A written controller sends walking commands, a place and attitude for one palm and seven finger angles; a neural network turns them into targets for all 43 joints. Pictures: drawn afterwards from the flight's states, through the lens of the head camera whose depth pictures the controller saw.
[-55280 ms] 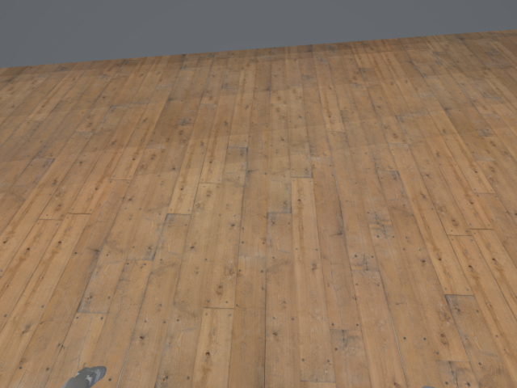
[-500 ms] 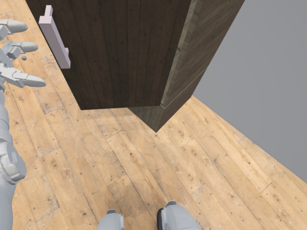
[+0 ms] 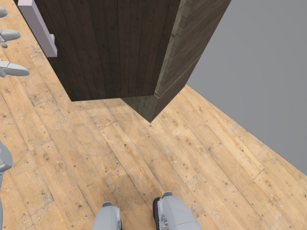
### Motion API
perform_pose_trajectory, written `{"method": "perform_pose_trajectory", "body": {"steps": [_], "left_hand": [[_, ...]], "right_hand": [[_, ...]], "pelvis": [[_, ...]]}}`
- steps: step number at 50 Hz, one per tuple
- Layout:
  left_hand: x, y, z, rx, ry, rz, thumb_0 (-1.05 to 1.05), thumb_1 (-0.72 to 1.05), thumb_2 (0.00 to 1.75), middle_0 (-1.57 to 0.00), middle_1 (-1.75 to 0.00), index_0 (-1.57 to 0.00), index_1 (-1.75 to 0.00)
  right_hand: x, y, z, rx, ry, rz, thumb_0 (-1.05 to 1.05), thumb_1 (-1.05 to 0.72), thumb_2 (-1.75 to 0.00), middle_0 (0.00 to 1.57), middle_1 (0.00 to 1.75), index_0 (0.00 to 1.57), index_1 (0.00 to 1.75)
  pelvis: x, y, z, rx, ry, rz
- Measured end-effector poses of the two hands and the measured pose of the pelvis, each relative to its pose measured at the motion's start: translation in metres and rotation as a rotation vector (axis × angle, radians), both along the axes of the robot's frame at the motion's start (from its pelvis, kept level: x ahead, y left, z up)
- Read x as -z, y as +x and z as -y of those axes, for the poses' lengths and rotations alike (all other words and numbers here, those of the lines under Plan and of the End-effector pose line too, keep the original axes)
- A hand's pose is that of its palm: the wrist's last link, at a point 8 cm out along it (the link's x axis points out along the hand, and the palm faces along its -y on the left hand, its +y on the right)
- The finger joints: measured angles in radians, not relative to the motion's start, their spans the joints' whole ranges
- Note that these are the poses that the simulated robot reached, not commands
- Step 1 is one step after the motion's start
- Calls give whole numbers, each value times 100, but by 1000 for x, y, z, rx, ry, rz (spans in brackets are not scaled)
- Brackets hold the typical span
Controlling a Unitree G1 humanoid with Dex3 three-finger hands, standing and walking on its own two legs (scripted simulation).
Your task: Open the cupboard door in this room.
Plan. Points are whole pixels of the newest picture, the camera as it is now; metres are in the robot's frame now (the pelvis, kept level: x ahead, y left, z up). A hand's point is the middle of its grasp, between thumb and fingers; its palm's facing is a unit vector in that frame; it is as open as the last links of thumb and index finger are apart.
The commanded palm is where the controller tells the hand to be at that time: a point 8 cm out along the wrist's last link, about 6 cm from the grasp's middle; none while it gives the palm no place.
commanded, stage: slide the fingers in behind the handle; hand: left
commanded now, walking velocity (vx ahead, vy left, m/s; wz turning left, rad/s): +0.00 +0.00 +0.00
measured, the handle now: (41, 24) +0.58 +0.21 +0.10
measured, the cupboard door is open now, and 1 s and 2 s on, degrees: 49 49 49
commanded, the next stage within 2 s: close the thumb around the handle in 1.60 s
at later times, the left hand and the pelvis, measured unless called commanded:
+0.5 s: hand (23, 44) +0.53 +0.24 +0.09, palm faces +0.04 -1.00 -0.02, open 14.0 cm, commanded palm +0.51 +0.28 +0.09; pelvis +0.01 +0.00 +0.00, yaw +0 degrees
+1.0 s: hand (42, 43) +0.54 +0.20 +0.09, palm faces +0.03 -1.00 +0.01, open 14.0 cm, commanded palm +0.51 +0.25 +0.09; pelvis +0.01 +0.00 +0.00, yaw +0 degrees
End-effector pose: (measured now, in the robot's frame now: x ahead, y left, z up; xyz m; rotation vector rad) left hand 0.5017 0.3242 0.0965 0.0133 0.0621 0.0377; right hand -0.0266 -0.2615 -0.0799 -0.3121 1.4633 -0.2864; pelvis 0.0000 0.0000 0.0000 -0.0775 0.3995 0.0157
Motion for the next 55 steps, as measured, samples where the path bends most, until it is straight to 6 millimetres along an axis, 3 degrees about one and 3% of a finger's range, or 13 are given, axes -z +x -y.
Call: {"method": "perform_pose_trajectory", "body": {"steps": [9,23,32,43,55], "left_hand": [[4,7,11,25,-4,14,-2,-50,30,-30,-120,-29,-120],[5,8,29,-4,4,17,-2,-50,30,-30,-120,-30,-120],[8,9,40,2,-10,3,-2,-50,30,-30,-120,-29,-120],[11,10,51,6,-8,24,-2,-50,30,-30,-120,-30,-121],[6,11,70,-12,8,23,-2,-50,30,-30,-120,-30,-121]], "right_hand": [[-1,-3,-6,9,1,-14,0,-91,-90,20,30,21,30],[4,18,-13,4,44,43,0,-91,-90,20,30,21,30],[6,27,-7,-11,44,59,0,-91,-90,20,30,21,30],[6,23,2,-12,31,42,0,-91,-90,20,30,21,30],[8,18,-2,3,57,65,0,-91,-90,20,30,21,30]], "pelvis": [[1,3,-5,-1,-5,-9],[-3,11,-6,3,-1,6],[-2,11,-2,-3,4,10],[-1,9,2,-5,6,3],[-3,9,4,0,14,13]]}}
